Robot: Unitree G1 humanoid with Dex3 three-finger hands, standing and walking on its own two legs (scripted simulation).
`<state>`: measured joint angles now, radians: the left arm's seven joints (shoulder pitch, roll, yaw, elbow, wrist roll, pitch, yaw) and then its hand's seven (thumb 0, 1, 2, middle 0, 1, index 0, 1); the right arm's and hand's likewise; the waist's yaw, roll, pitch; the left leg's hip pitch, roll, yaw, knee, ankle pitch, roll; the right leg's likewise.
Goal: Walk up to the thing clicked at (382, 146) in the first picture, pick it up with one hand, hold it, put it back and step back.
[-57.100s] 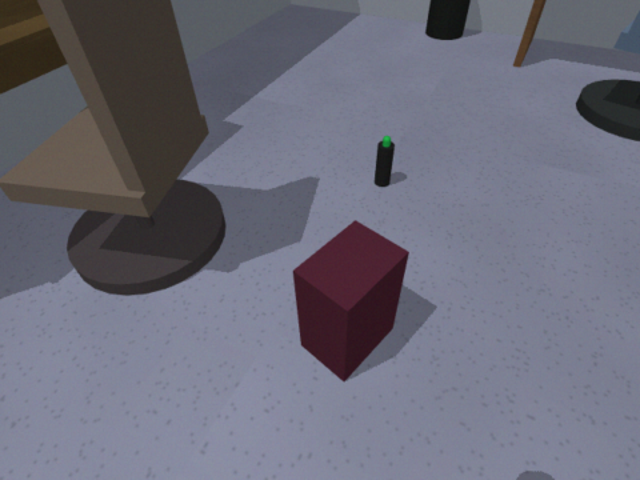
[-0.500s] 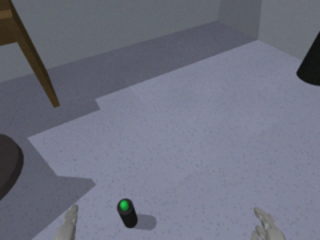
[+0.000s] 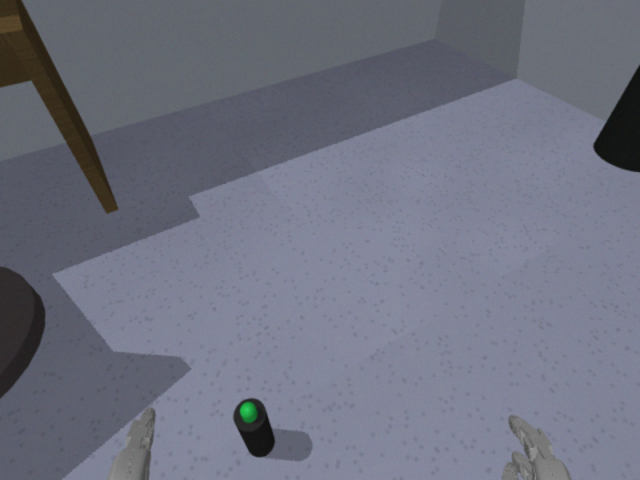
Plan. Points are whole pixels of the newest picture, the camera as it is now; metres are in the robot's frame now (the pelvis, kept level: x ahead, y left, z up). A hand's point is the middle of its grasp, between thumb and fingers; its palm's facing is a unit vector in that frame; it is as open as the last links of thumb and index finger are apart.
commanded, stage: home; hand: left
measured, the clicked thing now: (254, 426) +0.40 +0.20 -0.59
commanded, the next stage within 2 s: stand in 0.08 s
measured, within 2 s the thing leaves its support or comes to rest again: neither
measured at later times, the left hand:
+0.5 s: hand out of the picture +0.17 +0.19 -0.07, palm faces +0.03 -0.95 -0.32, open 12.9 cm
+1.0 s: hand out of the picture +0.05 +0.26 -0.11, palm faces +0.01 -0.94 -0.35, open 7.4 cm
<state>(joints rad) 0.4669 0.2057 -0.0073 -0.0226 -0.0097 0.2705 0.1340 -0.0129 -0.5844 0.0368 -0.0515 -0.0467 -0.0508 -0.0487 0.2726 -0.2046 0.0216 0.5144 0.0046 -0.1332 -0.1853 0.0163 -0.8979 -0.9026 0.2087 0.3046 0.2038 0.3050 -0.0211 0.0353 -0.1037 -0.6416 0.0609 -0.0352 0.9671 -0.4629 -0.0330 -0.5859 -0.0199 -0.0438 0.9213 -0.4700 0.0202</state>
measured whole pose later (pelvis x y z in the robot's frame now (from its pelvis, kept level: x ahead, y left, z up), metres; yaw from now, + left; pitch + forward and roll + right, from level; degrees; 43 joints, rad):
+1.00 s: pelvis +0.00 +0.01 +0.05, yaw +1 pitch -3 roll +0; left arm 0.21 0.32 0.01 1.03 0.03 0.00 0.02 0.01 0.89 0.90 -0.20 -0.30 -0.20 -0.30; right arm 0.18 -0.30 -0.02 1.05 -0.03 0.00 -0.01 0.01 -0.90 -0.90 0.21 0.30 0.20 0.30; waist 0.01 0.01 0.05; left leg -0.21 0.01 0.00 0.52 -0.25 -0.01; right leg -0.17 -0.06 -0.03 0.50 -0.27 0.04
